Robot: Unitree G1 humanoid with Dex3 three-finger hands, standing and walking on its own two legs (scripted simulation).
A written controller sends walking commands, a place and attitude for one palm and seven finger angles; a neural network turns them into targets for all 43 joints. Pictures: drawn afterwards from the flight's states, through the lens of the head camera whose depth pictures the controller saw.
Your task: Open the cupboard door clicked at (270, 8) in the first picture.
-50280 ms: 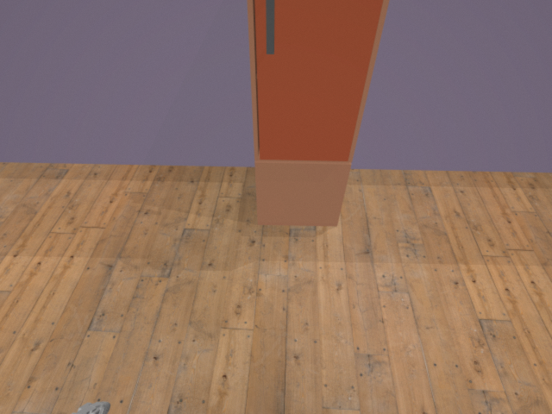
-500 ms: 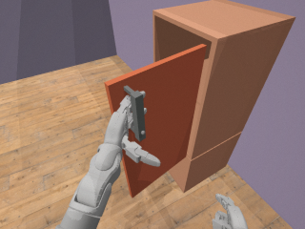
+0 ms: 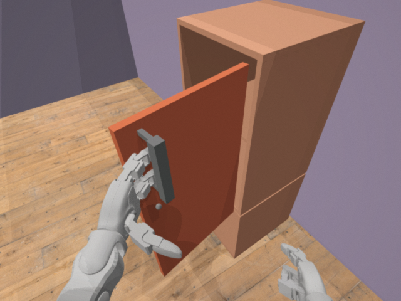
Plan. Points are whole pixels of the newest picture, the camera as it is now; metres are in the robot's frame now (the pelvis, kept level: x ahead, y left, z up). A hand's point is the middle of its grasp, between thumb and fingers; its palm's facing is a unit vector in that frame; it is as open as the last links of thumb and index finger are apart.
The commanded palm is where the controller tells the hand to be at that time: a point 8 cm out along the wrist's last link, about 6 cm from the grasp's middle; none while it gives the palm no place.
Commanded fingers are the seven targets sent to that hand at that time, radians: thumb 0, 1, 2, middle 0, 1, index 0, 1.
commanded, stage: slide the hand sideways off the handle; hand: left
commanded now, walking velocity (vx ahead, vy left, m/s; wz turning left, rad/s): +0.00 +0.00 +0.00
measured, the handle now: (155, 167) +0.31 +0.12 +0.16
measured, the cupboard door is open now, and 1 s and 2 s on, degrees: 100 100 100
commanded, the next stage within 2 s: draw the hand back to the body in 0.52 s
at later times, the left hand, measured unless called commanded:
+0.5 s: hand (118, 235) +0.18 +0.14 +0.14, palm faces +0.04 -1.00 -0.09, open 16.2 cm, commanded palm +0.14 +0.19 +0.16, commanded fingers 0.00 -0.50 0.30 -0.15 -0.30 -0.15 -0.30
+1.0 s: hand (89, 238) +0.17 +0.18 +0.15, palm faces +0.04 -0.99 -0.10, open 16.3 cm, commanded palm +0.13 +0.24 +0.16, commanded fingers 0.00 -0.50 0.30 -0.15 -0.30 -0.15 -0.30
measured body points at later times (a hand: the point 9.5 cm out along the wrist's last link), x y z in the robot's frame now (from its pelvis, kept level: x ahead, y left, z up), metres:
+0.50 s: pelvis +0.00 -0.01 -0.01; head -0.03 -0.04 +0.44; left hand +0.17 +0.20 +0.15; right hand +0.20 -0.21 -0.07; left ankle -0.04 +0.12 -0.74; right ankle +0.03 -0.10 -0.74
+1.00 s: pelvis -0.01 +0.01 +0.00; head -0.04 -0.01 +0.44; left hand +0.16 +0.24 +0.16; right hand +0.20 -0.18 -0.06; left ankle -0.04 +0.12 -0.74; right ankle +0.03 -0.10 -0.74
